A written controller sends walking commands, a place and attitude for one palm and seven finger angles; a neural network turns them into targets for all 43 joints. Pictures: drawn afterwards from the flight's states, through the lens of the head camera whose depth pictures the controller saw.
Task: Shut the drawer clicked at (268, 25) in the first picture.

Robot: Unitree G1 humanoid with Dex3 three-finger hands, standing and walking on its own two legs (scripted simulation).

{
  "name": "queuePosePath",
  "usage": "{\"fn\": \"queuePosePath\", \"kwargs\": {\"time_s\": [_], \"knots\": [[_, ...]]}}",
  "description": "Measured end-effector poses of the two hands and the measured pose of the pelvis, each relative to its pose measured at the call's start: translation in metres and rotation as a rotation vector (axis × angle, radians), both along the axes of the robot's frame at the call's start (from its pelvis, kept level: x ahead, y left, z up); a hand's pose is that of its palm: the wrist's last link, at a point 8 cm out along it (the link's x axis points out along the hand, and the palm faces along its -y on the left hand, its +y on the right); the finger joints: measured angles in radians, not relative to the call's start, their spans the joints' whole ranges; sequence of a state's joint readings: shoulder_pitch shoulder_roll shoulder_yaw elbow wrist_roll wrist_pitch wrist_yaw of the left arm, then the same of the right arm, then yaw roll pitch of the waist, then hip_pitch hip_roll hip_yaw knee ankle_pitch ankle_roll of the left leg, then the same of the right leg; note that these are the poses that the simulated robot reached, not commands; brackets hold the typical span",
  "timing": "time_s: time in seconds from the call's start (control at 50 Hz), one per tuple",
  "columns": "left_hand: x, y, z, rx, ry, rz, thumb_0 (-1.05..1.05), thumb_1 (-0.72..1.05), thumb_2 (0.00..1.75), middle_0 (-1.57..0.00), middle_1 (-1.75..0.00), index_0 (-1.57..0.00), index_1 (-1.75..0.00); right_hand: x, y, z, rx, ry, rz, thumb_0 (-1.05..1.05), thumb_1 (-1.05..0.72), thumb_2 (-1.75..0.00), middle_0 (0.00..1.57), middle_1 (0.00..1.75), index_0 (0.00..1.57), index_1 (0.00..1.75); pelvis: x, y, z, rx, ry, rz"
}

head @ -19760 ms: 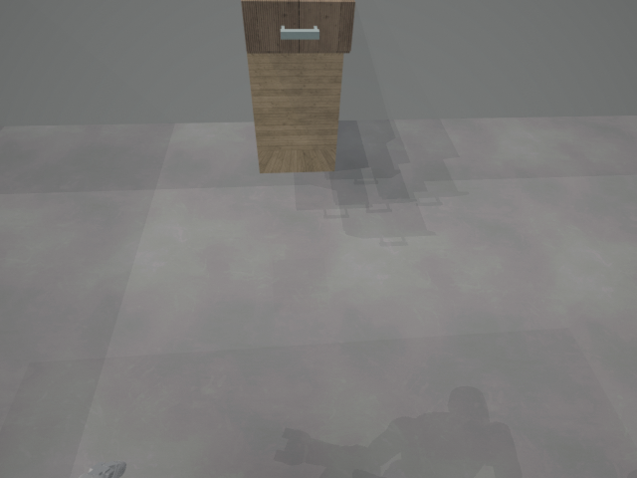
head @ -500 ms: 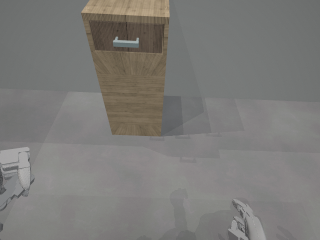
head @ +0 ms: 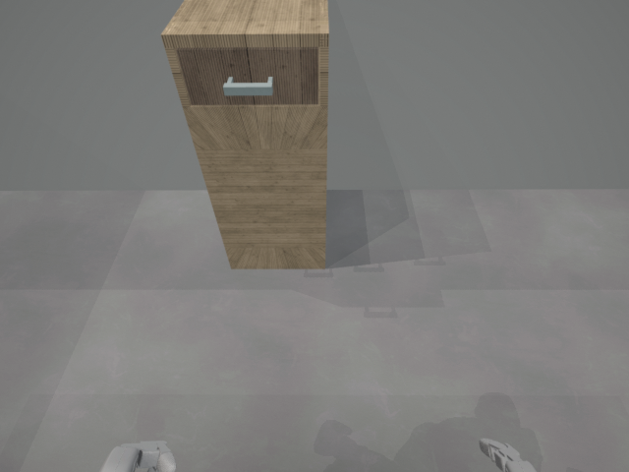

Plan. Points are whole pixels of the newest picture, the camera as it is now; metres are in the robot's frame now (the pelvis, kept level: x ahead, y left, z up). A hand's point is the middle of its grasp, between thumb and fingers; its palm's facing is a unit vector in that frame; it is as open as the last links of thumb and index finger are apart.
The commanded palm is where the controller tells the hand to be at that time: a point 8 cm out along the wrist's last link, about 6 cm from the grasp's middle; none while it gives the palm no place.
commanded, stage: let the arm hang, fingers relaxed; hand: left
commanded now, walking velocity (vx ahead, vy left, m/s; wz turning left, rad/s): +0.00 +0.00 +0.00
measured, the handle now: (249, 84) +0.93 +0.19 +0.03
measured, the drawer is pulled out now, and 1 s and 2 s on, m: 0.00 0.00 0.00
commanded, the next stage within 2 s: look to check the result in 0.88 s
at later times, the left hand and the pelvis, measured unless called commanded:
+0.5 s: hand out of the picture -0.01 +0.18 -0.16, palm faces +0.02 -0.97 -0.25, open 6.7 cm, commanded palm none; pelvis +0.00 -0.01 +0.01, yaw +0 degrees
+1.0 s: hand out of the picture +0.03 +0.16 -0.16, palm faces +0.02 -0.97 -0.22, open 7.4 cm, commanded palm none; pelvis +0.01 -0.02 +0.01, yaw +0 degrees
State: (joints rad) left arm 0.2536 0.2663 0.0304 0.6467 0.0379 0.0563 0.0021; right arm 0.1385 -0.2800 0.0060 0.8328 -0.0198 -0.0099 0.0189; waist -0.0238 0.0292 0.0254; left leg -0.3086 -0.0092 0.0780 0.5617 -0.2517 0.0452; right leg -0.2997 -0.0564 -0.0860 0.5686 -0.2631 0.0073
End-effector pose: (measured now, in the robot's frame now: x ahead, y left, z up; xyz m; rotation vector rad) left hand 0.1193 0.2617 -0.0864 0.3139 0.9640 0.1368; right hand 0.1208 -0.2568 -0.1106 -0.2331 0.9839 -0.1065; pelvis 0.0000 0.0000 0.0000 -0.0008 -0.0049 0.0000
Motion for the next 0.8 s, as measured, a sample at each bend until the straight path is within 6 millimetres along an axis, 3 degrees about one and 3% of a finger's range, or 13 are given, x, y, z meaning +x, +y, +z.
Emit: {"fn": "queuePosePath", "kwargs": {"time_s": [0.06, 0.1, 0.2, 0.3, 0.4, 0.52, 0.66, 0.8], "knots": [[-0.048, -0.03, -0.038, -0.097, 0.21, 0.023, 0.01, 0.91, 0.9, -1.13, -1.33, -1.13, -1.33, -0.037, -0.005, -0.005, -0.02, 0.128, -0.035, 0.01, -0.91, -0.9, 0.21, 0.3, 0.21, 0.3, -0.001, -0.004, 0.002, -0.001, -0.004, -0.001], [-0.077, -0.031, -0.048, -0.099, 0.292, 0.098, 0.02, 0.91, 0.89, -1.06, -1.28, -1.06, -1.26, -0.063, -0.005, -0.007, -0.026, 0.222, -0.053, 0.01, -0.91, -0.9, 0.2, 0.3, 0.2, 0.29, -0.001, -0.007, 0.004, -0.004, -0.005, 0.003], [-0.128, -0.022, -0.048, -0.089, 0.428, 0.169, 0.02, 0.9, 0.89, -0.87, -1.07, -0.87, -1.08, -0.117, 0.001, -0.014, -0.009, 0.418, -0.083, 0.01, -0.91, -0.9, 0.2, 0.3, 0.2, 0.29, 0.001, -0.012, 0.008, -0.011, -0.007, 0.016], [-0.154, -0.019, -0.04, -0.067, 0.507, 0.197, 0.01, 0.91, 0.9, -0.68, -0.85, -0.68, -0.85, -0.143, 0.011, -0.021, 0.031, 0.49, -0.114, 0.01, -0.91, -0.9, 0.2, 0.3, 0.2, 0.29, 0.003, -0.013, 0.01, -0.009, -0.018, 0.015], [-0.153, -0.023, -0.038, -0.06, 0.509, 0.197, 0.01, 0.91, 0.9, -0.48, -0.63, -0.48, -0.63, -0.147, 0.02, -0.027, 0.069, 0.49, -0.127, 0.01, -0.91, -0.9, 0.2, 0.3, 0.2, 0.29, 0.003, -0.013, 0.011, -0.005, -0.024, 0.008], [-0.128, -0.036, -0.041, -0.081, 0.445, 0.175, 0.01, 0.91, 0.9, -0.3, -0.42, -0.3, -0.42, -0.138, 0.027, -0.03, 0.095, 0.45, -0.133, 0.01, -0.91, -0.9, 0.2, 0.3, 0.2, 0.29, 0.004, -0.015, 0.011, 0.0, -0.027, 0.001], [-0.096, -0.055, -0.044, -0.123, 0.364, 0.144, 0.01, 0.91, 0.9, -0.22, -0.33, -0.22, -0.33, -0.125, 0.029, -0.03, 0.102, 0.406, -0.137, 0.0, -0.91, -0.9, 0.2, 0.3, 0.2, 0.29, 0.006, -0.018, 0.012, 0.002, -0.031, -0.002], [-0.09, -0.056, -0.044, -0.121, 0.359, 0.143, 0.01, 0.92, 0.9, -0.2, -0.3, -0.2, -0.3, -0.124, 0.022, -0.027, 0.09, 0.41, -0.146, 0.01, -0.91, -0.9, 0.2, 0.3, 0.2, 0.29, 0.009, -0.021, 0.012, 0.002, -0.029, -0.002]]}}
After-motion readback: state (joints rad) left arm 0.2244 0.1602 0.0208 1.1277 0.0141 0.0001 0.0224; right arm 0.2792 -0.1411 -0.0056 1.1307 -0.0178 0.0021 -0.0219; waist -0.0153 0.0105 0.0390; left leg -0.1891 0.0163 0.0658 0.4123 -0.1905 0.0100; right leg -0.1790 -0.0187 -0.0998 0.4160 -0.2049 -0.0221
